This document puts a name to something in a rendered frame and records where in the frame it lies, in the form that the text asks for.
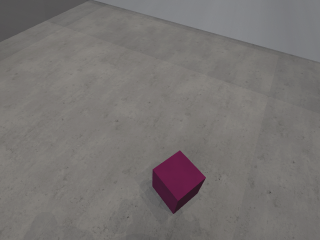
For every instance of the carton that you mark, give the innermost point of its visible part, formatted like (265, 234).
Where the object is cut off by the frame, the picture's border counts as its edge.
(177, 180)

